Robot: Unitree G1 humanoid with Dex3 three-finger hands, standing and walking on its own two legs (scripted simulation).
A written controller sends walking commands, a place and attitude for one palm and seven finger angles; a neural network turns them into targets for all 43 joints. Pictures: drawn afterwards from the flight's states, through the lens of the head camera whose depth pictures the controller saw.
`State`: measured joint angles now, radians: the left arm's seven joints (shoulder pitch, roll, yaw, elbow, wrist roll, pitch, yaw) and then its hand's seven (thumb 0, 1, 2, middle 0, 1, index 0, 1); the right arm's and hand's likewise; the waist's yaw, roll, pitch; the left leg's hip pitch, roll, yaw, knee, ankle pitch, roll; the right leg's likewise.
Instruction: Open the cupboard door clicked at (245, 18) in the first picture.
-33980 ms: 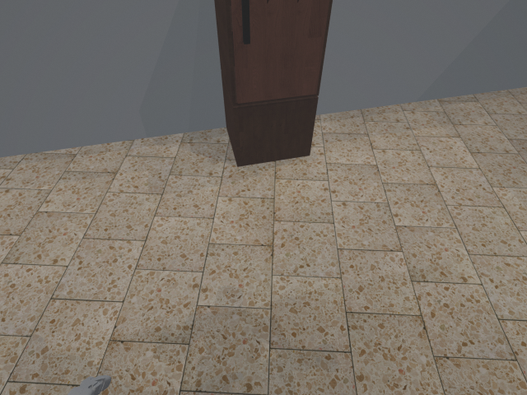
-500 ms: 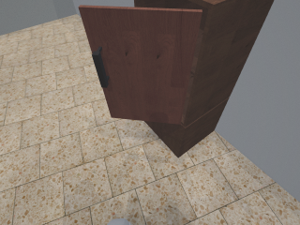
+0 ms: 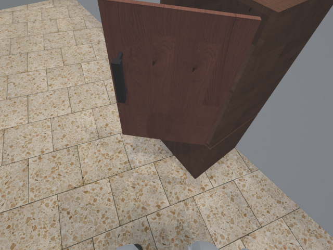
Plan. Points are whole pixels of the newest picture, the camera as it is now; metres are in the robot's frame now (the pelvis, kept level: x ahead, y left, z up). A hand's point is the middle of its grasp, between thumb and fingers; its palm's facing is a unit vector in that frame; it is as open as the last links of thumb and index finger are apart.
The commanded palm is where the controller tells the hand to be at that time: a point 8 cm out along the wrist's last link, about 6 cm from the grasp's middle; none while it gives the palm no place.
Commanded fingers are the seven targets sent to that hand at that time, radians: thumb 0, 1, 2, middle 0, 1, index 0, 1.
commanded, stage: come to a stop and stand still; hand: left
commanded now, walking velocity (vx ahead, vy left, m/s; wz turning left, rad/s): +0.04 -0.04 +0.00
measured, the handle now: (121, 78) +0.58 +0.20 +0.03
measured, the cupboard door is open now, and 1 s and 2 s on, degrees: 45 45 45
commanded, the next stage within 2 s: look again from close up in 1.04 s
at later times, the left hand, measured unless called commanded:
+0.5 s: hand out of the picture +0.01 +0.11 -0.18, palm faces +0.06 -0.98 -0.17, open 7.3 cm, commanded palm none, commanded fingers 0.00 0.90 0.90 -0.20 -0.30 -0.20 -0.30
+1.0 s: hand out of the picture -0.01 +0.08 -0.17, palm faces +0.06 -0.98 -0.17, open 7.4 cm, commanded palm none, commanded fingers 0.00 0.90 0.90 -0.20 -0.30 -0.20 -0.30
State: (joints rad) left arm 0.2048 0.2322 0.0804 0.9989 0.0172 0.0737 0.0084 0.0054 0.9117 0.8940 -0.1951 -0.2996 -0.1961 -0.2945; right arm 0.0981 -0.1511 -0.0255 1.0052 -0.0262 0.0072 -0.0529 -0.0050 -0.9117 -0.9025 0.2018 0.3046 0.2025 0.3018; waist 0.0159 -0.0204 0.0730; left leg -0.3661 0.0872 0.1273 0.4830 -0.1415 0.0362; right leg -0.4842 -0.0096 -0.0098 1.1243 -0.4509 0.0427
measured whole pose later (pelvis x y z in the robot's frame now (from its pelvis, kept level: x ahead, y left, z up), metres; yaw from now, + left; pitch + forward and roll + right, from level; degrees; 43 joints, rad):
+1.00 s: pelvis +0.00 -0.09 +0.00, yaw +1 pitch +0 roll +0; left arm 0.27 0.15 0.01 1.15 0.00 -0.01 0.02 0.01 0.92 0.89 -0.20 -0.30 -0.20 -0.29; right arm 0.25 -0.15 0.00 1.15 -0.02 0.00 -0.04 0.00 -0.91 -0.90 0.20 0.30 0.20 0.30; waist 0.00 -0.01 0.02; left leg -0.17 0.05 0.03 0.41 -0.23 -0.04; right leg -0.10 0.01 -0.06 0.39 -0.28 -0.02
